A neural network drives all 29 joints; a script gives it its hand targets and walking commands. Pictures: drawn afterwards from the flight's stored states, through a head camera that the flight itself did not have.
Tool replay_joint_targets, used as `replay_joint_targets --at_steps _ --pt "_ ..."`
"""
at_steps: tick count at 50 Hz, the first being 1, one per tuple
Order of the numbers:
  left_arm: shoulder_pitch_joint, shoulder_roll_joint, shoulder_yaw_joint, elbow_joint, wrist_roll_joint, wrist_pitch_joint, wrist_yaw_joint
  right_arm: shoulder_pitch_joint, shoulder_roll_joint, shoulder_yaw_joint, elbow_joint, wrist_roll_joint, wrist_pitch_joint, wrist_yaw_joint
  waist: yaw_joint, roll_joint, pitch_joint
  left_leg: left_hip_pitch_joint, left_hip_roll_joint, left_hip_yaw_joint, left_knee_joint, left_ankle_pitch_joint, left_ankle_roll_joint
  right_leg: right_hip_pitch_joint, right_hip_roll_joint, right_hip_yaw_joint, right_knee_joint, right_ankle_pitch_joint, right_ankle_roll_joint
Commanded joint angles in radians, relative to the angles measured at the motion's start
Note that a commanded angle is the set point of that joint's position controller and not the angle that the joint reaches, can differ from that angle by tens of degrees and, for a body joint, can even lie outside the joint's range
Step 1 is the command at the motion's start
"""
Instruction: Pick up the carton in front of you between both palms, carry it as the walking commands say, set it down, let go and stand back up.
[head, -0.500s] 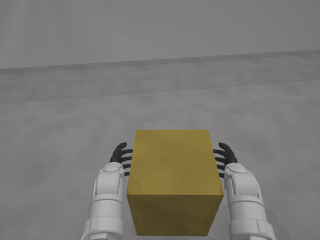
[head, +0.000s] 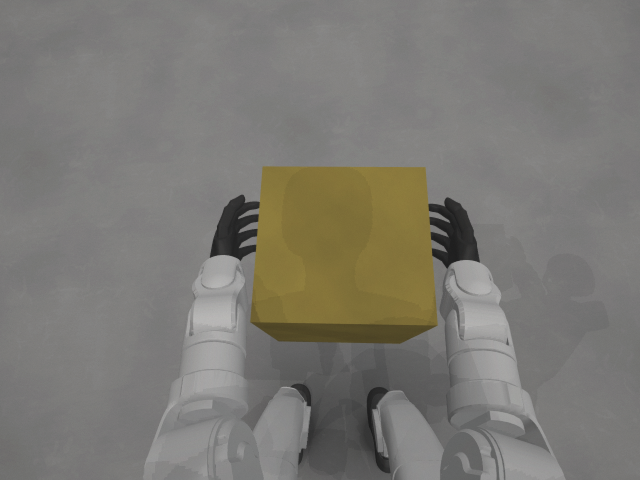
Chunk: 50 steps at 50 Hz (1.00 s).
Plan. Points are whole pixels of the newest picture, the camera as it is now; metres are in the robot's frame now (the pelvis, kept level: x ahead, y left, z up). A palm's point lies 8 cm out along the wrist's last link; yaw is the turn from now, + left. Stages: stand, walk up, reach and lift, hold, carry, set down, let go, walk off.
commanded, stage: set down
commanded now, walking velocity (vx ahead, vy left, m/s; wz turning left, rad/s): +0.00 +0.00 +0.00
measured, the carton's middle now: (340, 267) +0.38 +0.01 -0.16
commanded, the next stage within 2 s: none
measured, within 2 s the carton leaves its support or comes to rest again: rests again in 1.68 s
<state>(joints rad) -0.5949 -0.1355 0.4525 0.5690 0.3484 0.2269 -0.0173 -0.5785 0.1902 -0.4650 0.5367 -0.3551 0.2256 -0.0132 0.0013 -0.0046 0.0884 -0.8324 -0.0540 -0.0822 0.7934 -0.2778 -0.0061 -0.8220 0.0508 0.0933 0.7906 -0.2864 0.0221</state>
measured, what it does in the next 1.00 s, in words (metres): lowers itself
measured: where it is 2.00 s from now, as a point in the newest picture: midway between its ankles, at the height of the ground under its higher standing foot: (338, 442)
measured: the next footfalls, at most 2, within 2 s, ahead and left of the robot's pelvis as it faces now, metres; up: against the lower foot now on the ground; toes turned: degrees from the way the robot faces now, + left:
none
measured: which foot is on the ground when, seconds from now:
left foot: down 0.00-1.00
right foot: down 0.00-1.00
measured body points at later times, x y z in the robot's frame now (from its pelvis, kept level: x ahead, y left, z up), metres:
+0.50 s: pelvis -0.01 +0.00 -0.13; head +0.24 +0.01 +0.25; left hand +0.45 +0.16 -0.22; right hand +0.44 -0.14 -0.22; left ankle +0.05 +0.12 -0.70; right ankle +0.05 -0.13 -0.70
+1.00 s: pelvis -0.05 +0.01 -0.25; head +0.29 +0.02 +0.05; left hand +0.50 +0.17 -0.37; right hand +0.48 -0.13 -0.37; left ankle +0.05 +0.12 -0.70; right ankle +0.05 -0.13 -0.70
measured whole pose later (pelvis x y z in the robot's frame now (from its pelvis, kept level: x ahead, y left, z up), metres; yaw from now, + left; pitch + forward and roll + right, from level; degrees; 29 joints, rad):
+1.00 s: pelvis -0.05 +0.01 -0.25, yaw -2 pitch +47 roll -3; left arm -1.25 0.13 0.40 0.78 0.20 0.30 0.03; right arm -1.18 0.02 -0.51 0.66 -0.20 0.29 -0.11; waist 0.01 -0.02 0.00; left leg -2.09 -0.13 -0.09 1.80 -0.53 -0.04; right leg -2.06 0.14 0.08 1.78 -0.55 0.09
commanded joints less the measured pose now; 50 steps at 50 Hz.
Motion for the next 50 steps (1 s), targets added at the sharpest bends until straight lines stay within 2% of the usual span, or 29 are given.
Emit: replay_joint_targets --at_steps 1,3,5,8,12,16,21,34,50 --pt "-0.487 -0.836 -0.590 0.002 -0.171 -0.106 -0.186 -0.502 0.839 0.607 0.014 0.174 -0.111 0.168 0.009 0.014 -0.971 0.265 -0.071 0.036 0.090 0.512 -0.018 0.224 0.086 -0.050 0.095 0.497 0.008" --pt "-0.490 -0.845 -0.660 -0.039 -0.206 -0.115 -0.182 -0.516 0.843 0.682 -0.037 0.211 -0.123 0.160 0.008 0.017 -1.130 0.260 -0.069 0.029 0.154 0.608 -0.022 0.162 0.089 -0.052 0.149 0.547 0.016" --pt "-0.500 -0.843 -0.701 -0.062 -0.231 -0.107 -0.180 -0.519 0.840 0.722 -0.065 0.231 -0.117 0.155 0.006 0.021 -1.210 0.232 -0.068 0.029 0.200 0.633 -0.028 0.081 0.095 -0.058 0.187 0.527 0.023" --pt "-0.513 -0.844 -0.705 -0.051 -0.234 -0.076 -0.190 -0.527 0.848 0.720 -0.059 0.237 -0.083 0.161 0.014 0.025 -1.196 0.118 -0.076 0.049 0.236 0.504 -0.033 -0.027 0.102 -0.070 0.225 0.414 0.032" --pt "-0.555 -0.840 -0.645 0.019 -0.211 -0.022 -0.216 -0.574 0.853 0.658 -0.002 0.215 -0.024 0.181 0.020 0.014 -1.080 -0.070 -0.086 0.068 0.273 0.281 -0.026 -0.156 0.105 -0.081 0.274 0.244 0.034" --pt "-0.614 -0.830 -0.577 0.085 -0.193 0.013 -0.233 -0.642 0.849 0.592 0.053 0.196 0.010 0.188 0.022 0.007 -1.033 -0.194 -0.090 0.077 0.333 0.205 -0.021 -0.269 0.110 -0.092 0.331 0.170 0.031" --pt "-0.703 -0.808 -0.537 0.130 -0.198 0.013 -0.225 -0.737 0.835 0.548 0.089 0.195 0.008 0.172 0.022 0.007 -1.078 -0.297 -0.099 0.087 0.430 0.197 -0.022 -0.375 0.118 -0.104 0.428 0.158 0.034" --pt "-0.979 -0.740 -0.544 0.142 -0.262 0.030 -0.184 -1.032 0.763 0.542 0.081 0.260 0.021 0.111 0.025 0.022 -1.260 -0.445 -0.110 0.125 0.662 0.134 -0.043 -0.529 0.140 -0.151 0.676 0.087 0.042" --pt "-1.224 -0.637 -0.485 0.221 -0.277 0.051 -0.182 -1.293 0.660 0.447 0.140 0.277 0.040 0.118 0.021 0.042 -1.204 -0.597 -0.097 0.142 0.874 0.091 -0.041 -0.728 0.134 -0.190 0.908 0.034 0.038"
